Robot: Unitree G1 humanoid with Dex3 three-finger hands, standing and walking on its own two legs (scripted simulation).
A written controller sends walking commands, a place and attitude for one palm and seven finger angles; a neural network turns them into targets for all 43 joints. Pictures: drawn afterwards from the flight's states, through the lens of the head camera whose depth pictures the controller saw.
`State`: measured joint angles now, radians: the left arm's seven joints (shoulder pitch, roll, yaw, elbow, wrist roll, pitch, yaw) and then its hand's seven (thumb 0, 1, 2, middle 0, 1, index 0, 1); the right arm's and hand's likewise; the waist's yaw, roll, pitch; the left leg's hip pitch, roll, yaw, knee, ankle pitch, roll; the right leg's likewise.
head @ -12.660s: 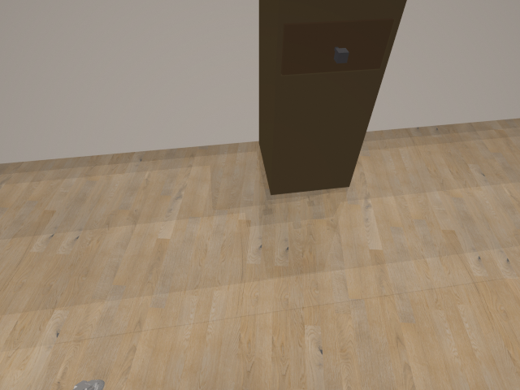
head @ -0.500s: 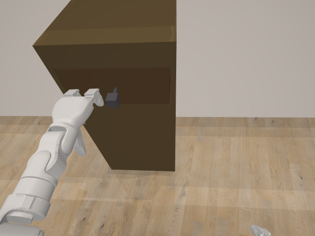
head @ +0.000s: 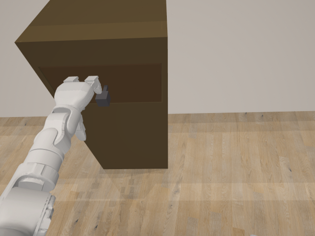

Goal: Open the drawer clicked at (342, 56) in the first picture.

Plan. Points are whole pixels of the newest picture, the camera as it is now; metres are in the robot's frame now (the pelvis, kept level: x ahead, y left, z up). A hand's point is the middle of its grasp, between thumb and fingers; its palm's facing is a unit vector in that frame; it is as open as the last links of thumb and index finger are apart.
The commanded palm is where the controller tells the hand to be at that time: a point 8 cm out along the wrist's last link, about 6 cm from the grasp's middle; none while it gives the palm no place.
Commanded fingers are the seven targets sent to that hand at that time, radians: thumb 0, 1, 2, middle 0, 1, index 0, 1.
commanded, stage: move the hooked fingers above the handle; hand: left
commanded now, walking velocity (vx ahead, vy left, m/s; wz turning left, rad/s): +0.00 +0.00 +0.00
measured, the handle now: (104, 94) +0.55 +0.21 +0.00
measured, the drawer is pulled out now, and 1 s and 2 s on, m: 0.00 0.00 0.00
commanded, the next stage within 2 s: lower the fingers behind the handle in 1.34 s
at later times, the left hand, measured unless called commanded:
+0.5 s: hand (90, 92) +0.50 +0.23 +0.06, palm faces -0.07 -0.02 -1.00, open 13.8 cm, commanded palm +0.48 +0.24 +0.12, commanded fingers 0.00 -0.50 0.30 -0.30 -1.20 -0.30 -1.20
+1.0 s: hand (83, 97) +0.48 +0.24 +0.06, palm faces -0.06 -0.02 -1.00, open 13.8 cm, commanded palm +0.47 +0.24 +0.13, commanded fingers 0.00 -0.50 0.30 -0.30 -1.20 -0.30 -1.20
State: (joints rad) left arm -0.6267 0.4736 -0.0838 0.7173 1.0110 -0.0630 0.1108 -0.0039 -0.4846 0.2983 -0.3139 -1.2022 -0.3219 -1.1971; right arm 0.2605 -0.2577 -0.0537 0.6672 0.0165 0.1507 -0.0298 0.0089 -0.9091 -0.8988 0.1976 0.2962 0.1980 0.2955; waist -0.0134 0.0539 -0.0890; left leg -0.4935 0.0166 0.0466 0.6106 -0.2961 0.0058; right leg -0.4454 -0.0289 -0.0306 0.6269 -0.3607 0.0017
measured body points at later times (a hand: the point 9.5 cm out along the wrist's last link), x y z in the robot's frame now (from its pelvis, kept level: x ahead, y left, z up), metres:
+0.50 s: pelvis +0.00 +0.00 -0.01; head +0.09 +0.00 +0.43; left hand +0.50 +0.23 +0.12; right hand -0.03 -0.28 -0.13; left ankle +0.00 +0.12 -0.72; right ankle -0.04 -0.12 -0.72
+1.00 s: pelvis +0.00 +0.02 -0.01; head +0.08 +0.01 +0.44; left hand +0.48 +0.24 +0.12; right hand +0.05 -0.26 -0.14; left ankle +0.00 +0.12 -0.72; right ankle -0.04 -0.12 -0.72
